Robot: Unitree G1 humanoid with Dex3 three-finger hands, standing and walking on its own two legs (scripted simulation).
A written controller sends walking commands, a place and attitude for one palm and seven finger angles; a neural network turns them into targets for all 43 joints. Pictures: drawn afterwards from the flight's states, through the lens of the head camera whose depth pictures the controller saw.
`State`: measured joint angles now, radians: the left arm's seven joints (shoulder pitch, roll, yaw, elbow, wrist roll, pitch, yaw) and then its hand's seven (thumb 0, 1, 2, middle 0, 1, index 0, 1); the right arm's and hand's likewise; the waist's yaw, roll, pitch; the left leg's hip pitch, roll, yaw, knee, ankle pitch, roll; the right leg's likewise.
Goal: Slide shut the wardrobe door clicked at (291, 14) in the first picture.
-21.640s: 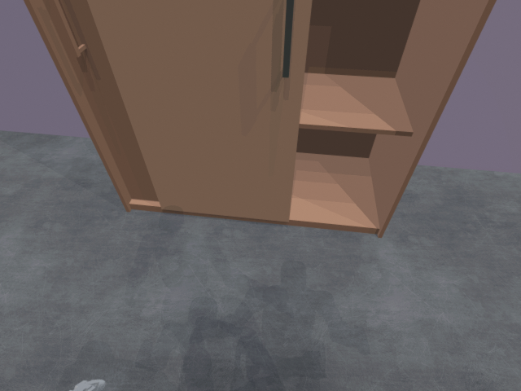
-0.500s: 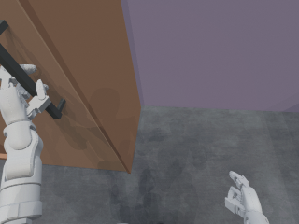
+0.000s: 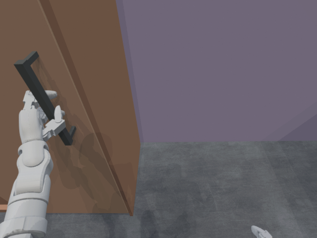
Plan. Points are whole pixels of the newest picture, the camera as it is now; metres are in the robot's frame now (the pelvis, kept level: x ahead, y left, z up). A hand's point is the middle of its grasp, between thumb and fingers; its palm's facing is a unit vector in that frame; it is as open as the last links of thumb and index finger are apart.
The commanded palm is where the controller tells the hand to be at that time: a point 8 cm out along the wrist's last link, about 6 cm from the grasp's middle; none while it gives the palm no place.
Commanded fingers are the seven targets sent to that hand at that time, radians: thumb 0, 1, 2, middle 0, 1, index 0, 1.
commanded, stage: stop walking and hold the door there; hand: left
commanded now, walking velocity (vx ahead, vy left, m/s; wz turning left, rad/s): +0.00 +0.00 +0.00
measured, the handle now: (53, 104) +0.39 +0.29 +0.16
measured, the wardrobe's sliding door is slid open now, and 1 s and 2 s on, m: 0.00 0.00 0.00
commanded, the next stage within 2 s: none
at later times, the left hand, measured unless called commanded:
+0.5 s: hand (59, 122) +0.34 +0.26 +0.15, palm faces +0.25 -0.96 -0.12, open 6.2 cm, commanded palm +0.31 +0.28 +0.14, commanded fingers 0.00 0.90 0.90 -0.45 -1.40 -0.45 -1.40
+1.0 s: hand (61, 121) +0.35 +0.26 +0.15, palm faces +0.32 -0.93 -0.16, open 6.0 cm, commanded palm +0.31 +0.27 +0.14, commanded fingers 0.00 0.90 0.90 -0.45 -1.40 -0.45 -1.40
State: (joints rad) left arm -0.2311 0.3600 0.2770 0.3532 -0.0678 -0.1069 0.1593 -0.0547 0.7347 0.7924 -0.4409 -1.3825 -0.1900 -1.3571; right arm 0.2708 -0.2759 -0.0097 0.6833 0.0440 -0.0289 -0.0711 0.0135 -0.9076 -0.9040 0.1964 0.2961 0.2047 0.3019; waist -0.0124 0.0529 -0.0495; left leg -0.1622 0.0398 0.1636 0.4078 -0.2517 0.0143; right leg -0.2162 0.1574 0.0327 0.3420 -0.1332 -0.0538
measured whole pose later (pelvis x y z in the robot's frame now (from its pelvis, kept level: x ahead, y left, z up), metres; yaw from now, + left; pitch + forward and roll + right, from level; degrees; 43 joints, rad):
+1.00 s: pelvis +0.03 +0.06 +0.00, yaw -1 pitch +0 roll -1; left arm -0.06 0.23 0.16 -0.04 -0.07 -0.09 0.15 -0.04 0.76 0.87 -0.45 -1.40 -0.21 -1.38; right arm 0.18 -0.23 0.02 0.62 0.01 -0.02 -0.06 0.01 -0.91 -0.90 0.20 0.30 0.21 0.30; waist 0.04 0.06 0.03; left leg -0.11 -0.02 0.19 0.43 -0.33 0.05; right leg -0.21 0.03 -0.02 0.46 -0.24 -0.02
